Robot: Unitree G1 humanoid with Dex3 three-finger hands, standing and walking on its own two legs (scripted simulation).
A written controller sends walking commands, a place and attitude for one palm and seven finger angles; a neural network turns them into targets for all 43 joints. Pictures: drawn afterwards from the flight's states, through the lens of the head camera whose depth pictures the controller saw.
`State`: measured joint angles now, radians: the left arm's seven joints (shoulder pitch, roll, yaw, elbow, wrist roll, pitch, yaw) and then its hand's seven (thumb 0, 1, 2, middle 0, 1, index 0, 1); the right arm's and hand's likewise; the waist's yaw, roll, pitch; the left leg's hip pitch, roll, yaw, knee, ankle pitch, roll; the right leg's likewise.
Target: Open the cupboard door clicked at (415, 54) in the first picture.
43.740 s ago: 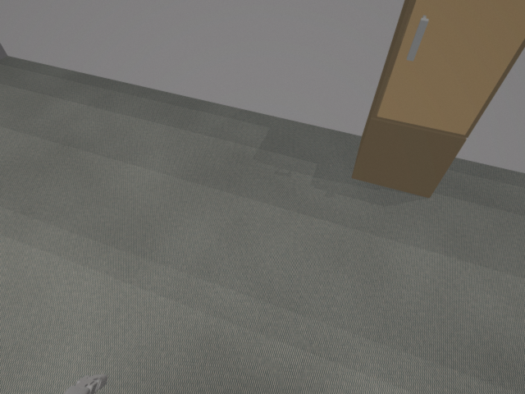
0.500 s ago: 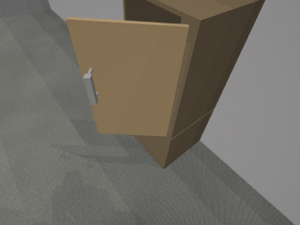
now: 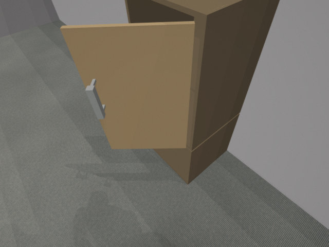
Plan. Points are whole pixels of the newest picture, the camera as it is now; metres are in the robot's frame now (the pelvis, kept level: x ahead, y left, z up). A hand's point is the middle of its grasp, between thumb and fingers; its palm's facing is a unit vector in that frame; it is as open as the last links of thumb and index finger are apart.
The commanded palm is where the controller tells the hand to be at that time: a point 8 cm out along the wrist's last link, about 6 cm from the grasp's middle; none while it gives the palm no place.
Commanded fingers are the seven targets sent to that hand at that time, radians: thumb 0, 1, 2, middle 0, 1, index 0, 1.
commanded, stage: look again from close up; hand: left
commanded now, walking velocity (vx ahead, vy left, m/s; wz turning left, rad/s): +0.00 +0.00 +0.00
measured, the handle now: (97, 99) +0.57 +0.28 +0.01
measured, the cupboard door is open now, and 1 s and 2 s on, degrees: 49 49 49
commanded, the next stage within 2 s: shuffle to correct the standing spot in 0.10 s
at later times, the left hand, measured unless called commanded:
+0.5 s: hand out of the picture +0.01 +0.17 -0.18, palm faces +0.08 -0.97 -0.21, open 7.4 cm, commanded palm none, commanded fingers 0.00 0.90 0.90 -0.20 -0.30 -0.20 -0.30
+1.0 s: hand out of the picture +0.03 +0.22 -0.15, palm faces +0.03 -0.96 -0.26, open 7.4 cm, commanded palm none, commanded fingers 0.00 0.90 0.90 -0.20 -0.30 -0.20 -0.30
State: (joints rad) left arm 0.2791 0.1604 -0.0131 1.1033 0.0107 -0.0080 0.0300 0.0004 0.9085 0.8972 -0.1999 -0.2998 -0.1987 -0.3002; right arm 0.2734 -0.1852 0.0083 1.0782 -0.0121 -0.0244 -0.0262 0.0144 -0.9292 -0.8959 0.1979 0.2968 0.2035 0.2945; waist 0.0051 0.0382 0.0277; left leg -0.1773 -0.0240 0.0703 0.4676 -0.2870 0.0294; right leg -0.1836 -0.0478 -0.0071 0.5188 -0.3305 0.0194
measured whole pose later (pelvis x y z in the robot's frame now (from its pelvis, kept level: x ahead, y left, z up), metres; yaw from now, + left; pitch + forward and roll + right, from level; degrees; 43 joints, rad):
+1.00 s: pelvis +0.02 +0.04 +0.00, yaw -1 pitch +0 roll +2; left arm 0.33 0.14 0.00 0.98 0.03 -0.05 0.04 0.00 0.91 0.90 -0.20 -0.30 -0.20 -0.30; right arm 0.16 -0.22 -0.04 0.91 -0.01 0.05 0.02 0.01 -0.91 -0.90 0.20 0.30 0.20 0.29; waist 0.02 0.03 0.08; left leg -0.52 0.00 0.01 1.11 -0.43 0.00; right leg -0.20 -0.11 -0.09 0.51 -0.31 0.01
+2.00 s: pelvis +0.04 +0.21 +0.00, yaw -2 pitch +0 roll +0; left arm 0.26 0.19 0.00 1.04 0.02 0.01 0.03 0.00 0.91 0.90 -0.20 -0.30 -0.20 -0.30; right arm 0.27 -0.16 0.00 1.06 -0.01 -0.02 -0.03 0.01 -0.93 -0.90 0.20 0.30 0.20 0.29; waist 0.00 -0.02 0.01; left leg -0.24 -0.08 0.07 0.42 -0.20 0.10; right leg -0.18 -0.07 0.03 0.44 -0.28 0.03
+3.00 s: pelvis +0.05 +0.16 +0.00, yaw -1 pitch +0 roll +0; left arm 0.30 0.14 -0.02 1.10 0.01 -0.01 0.03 0.00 0.91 0.90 -0.20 -0.30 -0.20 -0.30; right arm 0.27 -0.14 0.00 1.14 -0.01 -0.02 -0.03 0.01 -0.92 -0.90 0.20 0.30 0.20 0.29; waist 0.00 -0.02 0.01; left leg -0.21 -0.03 0.04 0.42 -0.22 0.04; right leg -0.14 -0.02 0.01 0.43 -0.29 0.02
